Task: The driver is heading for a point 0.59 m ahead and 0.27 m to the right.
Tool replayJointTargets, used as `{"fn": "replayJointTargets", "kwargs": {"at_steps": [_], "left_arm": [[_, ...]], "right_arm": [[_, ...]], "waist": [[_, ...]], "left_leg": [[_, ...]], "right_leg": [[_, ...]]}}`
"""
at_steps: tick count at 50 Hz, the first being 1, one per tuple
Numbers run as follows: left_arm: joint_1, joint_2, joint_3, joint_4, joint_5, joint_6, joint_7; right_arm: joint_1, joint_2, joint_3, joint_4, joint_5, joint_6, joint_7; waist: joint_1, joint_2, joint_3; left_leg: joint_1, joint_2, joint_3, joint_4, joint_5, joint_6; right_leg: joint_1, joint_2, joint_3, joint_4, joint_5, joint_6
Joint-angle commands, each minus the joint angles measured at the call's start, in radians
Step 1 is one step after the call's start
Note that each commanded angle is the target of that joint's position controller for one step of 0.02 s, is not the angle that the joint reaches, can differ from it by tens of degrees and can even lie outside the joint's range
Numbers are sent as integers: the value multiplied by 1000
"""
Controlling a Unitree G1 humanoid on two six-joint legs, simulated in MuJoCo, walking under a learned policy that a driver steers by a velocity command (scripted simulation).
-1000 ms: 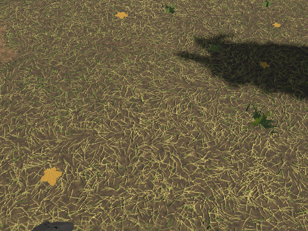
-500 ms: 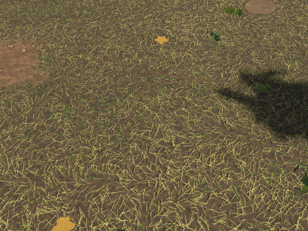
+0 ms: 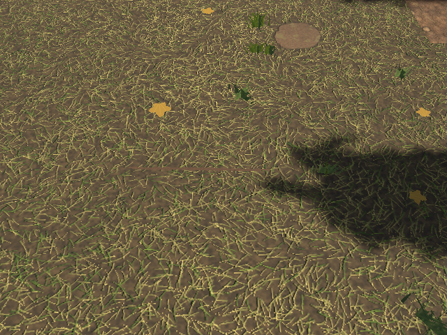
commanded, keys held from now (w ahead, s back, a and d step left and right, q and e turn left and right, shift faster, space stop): w+e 0.76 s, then no key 0.24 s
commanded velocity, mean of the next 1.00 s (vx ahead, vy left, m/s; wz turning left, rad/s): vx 0.45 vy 0.00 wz -0.49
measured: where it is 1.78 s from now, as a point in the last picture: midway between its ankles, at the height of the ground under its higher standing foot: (268, 285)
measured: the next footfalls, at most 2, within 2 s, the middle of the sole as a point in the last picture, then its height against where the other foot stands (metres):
right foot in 0.18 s outside the picture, level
left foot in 0.66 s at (219, 301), level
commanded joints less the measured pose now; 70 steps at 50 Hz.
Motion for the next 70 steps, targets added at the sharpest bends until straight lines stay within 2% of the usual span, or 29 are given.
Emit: {"fn": "replayJointTargets", "kwargs": {"at_steps": [1,6,9,10,11,12,13,15,19,24,29,32,33,34,35,37,39,43,46,50,54,55,56,57,58,61,67,69,70], "left_arm": [[-119,33,1,-101,0,-15,-16],[-143,61,14,-162,1,-13,-46],[186,176,81,-98,-3,-2,-30],[295,292,113,-83,-2,5,-9],[276,285,101,-105,-10,-4,-11],[267,209,78,-106,-2,-9,-11],[222,173,69,-108,0,-13,-8],[103,119,50,-135,5,-15,-4],[80,145,56,-152,9,-19,14],[152,170,65,-126,-3,-6,36],[207,159,66,-102,-10,8,42],[177,125,57,-115,-2,14,41],[179,66,34,-132,10,10,35],[314,7,16,-157,-17,2,36],[318,98,27,-142,-23,-1,39],[157,160,47,-162,-10,10,40],[114,128,51,-182,-1,13,33],[112,50,34,-190,7,31,37],[74,24,18,-193,16,30,24],[-23,42,20,-212,16,23,5],[59,111,51,-188,34,18,13],[117,193,65,-194,54,21,26],[102,151,40,-199,60,29,32],[107,73,20,-183,43,33,22],[65,64,15,-175,33,31,14],[-68,103,25,-167,36,34,13],[-111,52,13,-116,32,42,26],[-49,23,3,-74,37,41,24],[-18,28,9,-74,38,43,24]], "right_arm": [[-3,-167,-42,-34,8,-5,-11],[-5,-202,-56,-15,24,37,-25],[-33,-212,-55,-36,23,58,-46],[39,-118,-22,-80,-6,38,-38],[41,-73,2,-98,-5,-3,-19],[-70,-155,-20,-119,36,-34,0],[-127,-157,-16,-141,51,-51,5],[-136,-161,-27,-133,10,-47,-7],[-114,-120,-23,-144,-6,-7,-10],[-305,-73,-3,-193,1,-11,-2],[-351,-128,-23,-217,20,-29,16],[-187,-170,-51,-181,13,-43,10],[-51,-219,-65,-170,-6,-47,2],[51,-296,-86,-136,-15,-32,2],[48,-220,-70,-140,12,-26,9],[-47,-138,-44,-158,4,-13,2],[-100,-105,-30,-144,-12,-11,0],[-124,-128,-37,-105,0,-19,4],[-144,-163,-46,-84,14,0,-3],[-101,-178,-45,-40,31,21,-7],[-86,-154,-34,-10,40,26,-6],[-50,-106,-13,-26,1,18,-4],[47,-43,20,-16,-12,23,7],[15,-102,6,1,8,43,9],[-44,-130,-3,-14,22,59,6],[-63,-127,-10,-1,10,104,-25],[-40,-66,3,43,-4,112,-28],[-77,-109,2,22,-25,110,-26],[-117,-174,-15,26,-10,111,-30]], "waist": [[-22,86,62],[7,115,39],[189,104,-160],[172,-107,-283],[138,-169,-414],[188,-83,-337],[168,-30,-213],[84,43,-82],[36,11,-46],[112,-23,-19],[116,-52,-22],[22,-71,-84],[-37,14,-214],[8,332,-345],[-5,315,-310],[-20,138,-104],[22,151,-14],[64,152,-13],[58,147,-71],[25,150,-85],[85,98,-125],[81,-41,-229],[52,-191,-336],[80,-123,-345],[77,-93,-249],[24,-75,-133],[2,-76,-130],[29,-7,-64],[81,120,-8]], "left_leg": [[-21,290,-42,-88,286,121],[144,334,11,85,689,82],[-18,267,69,572,883,13],[-425,156,66,951,313,-47],[-690,-18,-136,1183,-372,-73],[-803,52,-242,1218,-320,-48],[-820,96,-224,1154,-233,-28],[-702,162,-212,972,-132,-40],[-604,160,-182,813,-43,-102],[-513,86,-164,431,282,-126],[-466,62,-216,293,237,-91],[-230,71,-195,233,164,-23],[12,218,-328,253,111,39],[353,443,-769,183,-106,202],[343,480,-925,117,-330,200],[108,398,-640,88,-210,131],[-72,333,-467,49,57,124],[-147,303,-254,52,620,160],[-150,280,-153,54,687,156],[-105,276,-127,95,616,128],[-140,213,-110,315,500,42],[-275,146,-61,502,212,-22],[-442,82,-106,720,-408,-83],[-453,108,-183,779,-499,-101],[-498,121,-181,805,-480,-108],[-404,141,-174,698,-336,-134],[-137,97,-116,344,21,-99],[-118,166,-196,222,79,-51],[-244,176,-198,218,-108,-14]], "right_leg": [[14,8,-33,-98,62,-16],[44,67,-120,-153,-152,-81],[544,156,-131,-214,-157,-173],[950,-92,285,-207,-170,-316],[1127,-247,767,-386,-306,-455],[1087,-219,663,-429,-343,-395],[951,-181,520,-436,-299,-352],[670,-105,346,-472,-108,-303],[470,-51,240,-526,61,-312],[407,26,170,-503,-58,-233],[531,-33,314,-391,-159,-202],[525,11,328,-223,-89,-151],[424,71,255,30,-178,-115],[64,217,110,368,-578,-41],[-77,141,125,523,-637,-28],[-88,68,81,563,-474,-15],[-11,25,79,486,-399,-12],[65,44,23,288,-405,24],[172,44,-18,75,-223,26],[269,73,-44,-113,-108,1],[527,88,-45,-338,109,-82],[743,-98,133,-260,567,-154],[886,-293,350,-256,689,-338],[811,-268,363,-298,484,-343],[747,-214,310,-327,345,-302],[490,-141,214,-411,101,-231],[347,-56,108,-419,-258,-172],[299,10,80,-397,-497,-74],[334,67,22,-386,-482,-37]]}}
